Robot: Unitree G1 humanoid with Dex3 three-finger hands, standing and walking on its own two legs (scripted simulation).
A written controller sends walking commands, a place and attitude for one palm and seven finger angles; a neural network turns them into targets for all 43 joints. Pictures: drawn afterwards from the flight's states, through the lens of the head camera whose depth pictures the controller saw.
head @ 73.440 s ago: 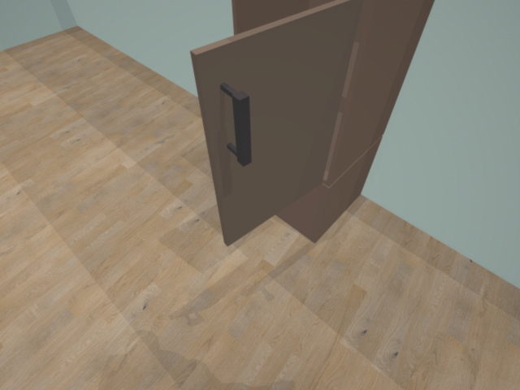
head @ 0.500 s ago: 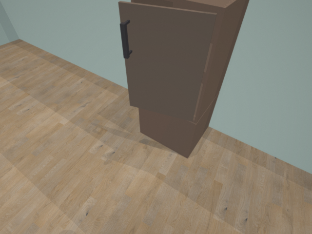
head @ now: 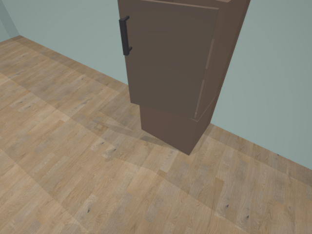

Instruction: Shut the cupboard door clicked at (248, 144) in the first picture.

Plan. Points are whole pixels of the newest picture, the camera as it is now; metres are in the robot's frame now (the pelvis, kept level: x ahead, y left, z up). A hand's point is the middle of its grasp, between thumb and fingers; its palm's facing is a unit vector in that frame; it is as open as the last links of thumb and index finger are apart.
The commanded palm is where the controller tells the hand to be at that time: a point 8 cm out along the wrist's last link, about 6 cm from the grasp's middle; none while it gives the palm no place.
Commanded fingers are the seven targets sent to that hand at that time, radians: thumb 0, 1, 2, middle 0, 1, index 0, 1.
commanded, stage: look to check the result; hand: left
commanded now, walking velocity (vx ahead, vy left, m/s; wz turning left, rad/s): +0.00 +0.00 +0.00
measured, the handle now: (126, 36) +0.88 +0.18 +0.10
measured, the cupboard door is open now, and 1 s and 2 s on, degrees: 15 15 15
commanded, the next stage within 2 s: walk to a spot facing it in 0.08 s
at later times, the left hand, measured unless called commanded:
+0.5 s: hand out of the picture +0.00 +0.18 -0.20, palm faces +0.15 -0.97 -0.18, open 7.4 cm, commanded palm none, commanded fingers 0.00 0.90 0.90 -0.20 -0.30 -0.20 -0.30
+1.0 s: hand out of the picture +0.00 +0.19 -0.15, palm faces +0.39 -0.86 -0.33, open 7.4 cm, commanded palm none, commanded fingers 0.00 0.90 0.90 -0.20 -0.30 -0.20 -0.30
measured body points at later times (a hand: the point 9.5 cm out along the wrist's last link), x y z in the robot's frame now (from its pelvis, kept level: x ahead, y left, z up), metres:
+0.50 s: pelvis +0.01 +0.01 -0.02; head +0.03 +0.02 +0.43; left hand -0.01 +0.23 -0.18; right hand +0.02 -0.22 -0.17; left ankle +0.05 +0.11 -0.74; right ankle +0.00 -0.12 -0.74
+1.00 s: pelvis +0.01 -0.04 +0.00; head +0.06 -0.04 +0.44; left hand -0.02 +0.24 -0.13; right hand +0.17 -0.27 -0.16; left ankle -0.03 +0.09 -0.66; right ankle +0.00 -0.16 -0.74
